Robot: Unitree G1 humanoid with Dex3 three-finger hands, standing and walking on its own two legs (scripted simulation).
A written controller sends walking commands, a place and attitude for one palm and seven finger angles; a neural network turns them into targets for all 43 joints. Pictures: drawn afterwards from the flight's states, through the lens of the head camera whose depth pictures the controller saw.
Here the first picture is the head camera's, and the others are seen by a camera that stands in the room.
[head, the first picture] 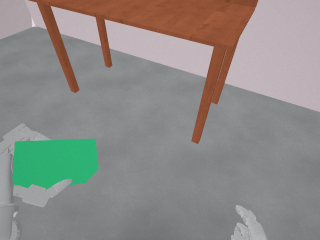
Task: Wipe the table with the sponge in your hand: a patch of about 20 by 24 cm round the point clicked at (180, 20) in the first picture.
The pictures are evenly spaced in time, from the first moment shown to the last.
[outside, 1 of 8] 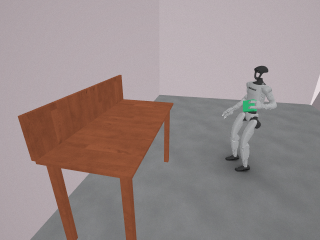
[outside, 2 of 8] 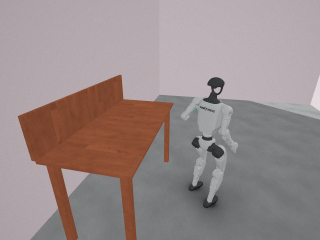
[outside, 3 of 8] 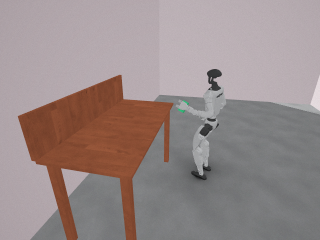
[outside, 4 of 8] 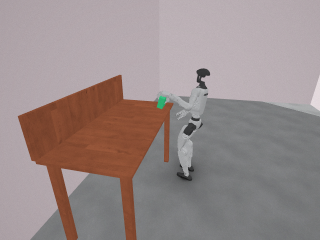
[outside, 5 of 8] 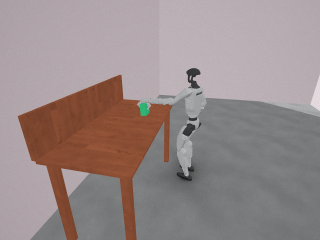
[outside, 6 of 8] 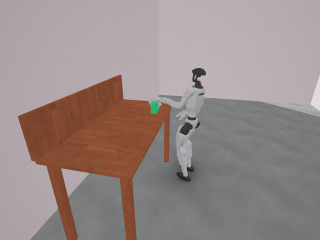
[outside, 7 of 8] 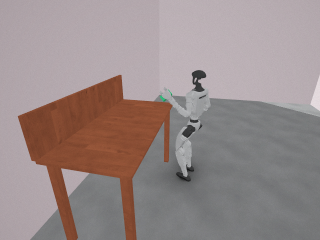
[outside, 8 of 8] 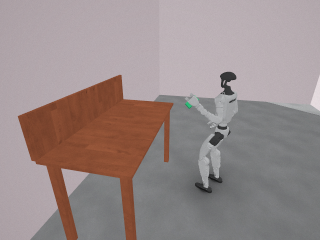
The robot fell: no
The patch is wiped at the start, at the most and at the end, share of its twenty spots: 0.00 0.95 0.95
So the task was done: yes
